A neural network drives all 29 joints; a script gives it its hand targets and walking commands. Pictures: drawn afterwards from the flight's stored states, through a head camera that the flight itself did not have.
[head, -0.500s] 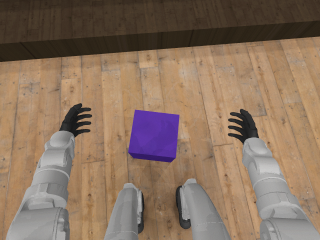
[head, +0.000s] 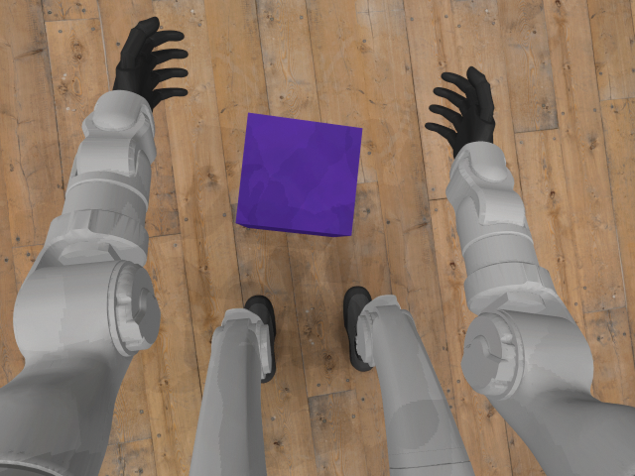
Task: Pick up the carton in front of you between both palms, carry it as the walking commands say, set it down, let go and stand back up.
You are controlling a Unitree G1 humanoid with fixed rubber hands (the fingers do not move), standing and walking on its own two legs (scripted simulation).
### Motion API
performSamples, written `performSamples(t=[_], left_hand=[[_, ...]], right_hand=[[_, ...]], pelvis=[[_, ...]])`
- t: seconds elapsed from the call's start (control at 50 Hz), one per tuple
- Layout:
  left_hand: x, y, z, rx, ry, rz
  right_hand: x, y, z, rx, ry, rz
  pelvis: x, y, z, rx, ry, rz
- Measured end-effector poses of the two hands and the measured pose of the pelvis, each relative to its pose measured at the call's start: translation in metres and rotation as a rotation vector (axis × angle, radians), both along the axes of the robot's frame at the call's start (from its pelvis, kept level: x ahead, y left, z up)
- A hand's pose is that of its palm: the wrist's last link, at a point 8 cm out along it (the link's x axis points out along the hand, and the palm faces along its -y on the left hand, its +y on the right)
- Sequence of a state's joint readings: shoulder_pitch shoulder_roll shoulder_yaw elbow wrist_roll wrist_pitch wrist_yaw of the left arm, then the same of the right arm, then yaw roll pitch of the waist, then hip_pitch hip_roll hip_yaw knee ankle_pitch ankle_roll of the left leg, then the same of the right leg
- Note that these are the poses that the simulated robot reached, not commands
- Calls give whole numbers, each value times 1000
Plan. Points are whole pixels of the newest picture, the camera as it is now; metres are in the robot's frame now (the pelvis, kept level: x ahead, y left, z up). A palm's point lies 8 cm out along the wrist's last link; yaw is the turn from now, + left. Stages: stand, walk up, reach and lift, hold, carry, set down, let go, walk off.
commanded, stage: reach and lift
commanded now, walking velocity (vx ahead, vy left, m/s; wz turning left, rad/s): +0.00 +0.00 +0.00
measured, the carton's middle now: (297, 184) +0.47 -0.01 -0.49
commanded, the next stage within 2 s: none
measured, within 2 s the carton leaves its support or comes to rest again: leaves its support in 1.58 s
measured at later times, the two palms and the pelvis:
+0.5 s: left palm (193, 161) +0.50 +0.18 -0.35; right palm (410, 181) +0.45 -0.20 -0.35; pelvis -0.03 -0.01 -0.20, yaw -2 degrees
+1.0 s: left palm (211, 169) +0.50 +0.16 -0.43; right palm (398, 180) +0.46 -0.20 -0.41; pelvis -0.04 -0.01 -0.25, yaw -4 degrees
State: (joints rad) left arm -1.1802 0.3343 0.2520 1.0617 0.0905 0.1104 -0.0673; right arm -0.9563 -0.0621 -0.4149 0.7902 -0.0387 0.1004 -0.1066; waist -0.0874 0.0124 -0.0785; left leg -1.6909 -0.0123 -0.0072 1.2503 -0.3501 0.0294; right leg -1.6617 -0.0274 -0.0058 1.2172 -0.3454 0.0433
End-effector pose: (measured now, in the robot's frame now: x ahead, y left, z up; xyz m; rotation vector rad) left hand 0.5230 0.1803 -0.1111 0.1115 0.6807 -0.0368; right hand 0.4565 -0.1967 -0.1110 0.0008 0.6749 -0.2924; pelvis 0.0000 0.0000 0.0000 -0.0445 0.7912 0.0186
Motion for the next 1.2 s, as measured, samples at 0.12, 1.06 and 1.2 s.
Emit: performSamples(t=[0.12,1.06,1.2], left_hand=[[-12,-2,-71,6,30,28],[-23,-19,-314,4,45,38],[-21,-31,-309,-5,50,14]], right_hand=[[-5,-5,-66,0,33,-4],[-1,0,-302,17,96,34],[3,13,-297,29,82,55]], pelvis=[[8,-2,-43,-10,81,-9],[-36,-10,-244,-14,-124,-51],[-37,-11,-241,-15,-111,-46]])
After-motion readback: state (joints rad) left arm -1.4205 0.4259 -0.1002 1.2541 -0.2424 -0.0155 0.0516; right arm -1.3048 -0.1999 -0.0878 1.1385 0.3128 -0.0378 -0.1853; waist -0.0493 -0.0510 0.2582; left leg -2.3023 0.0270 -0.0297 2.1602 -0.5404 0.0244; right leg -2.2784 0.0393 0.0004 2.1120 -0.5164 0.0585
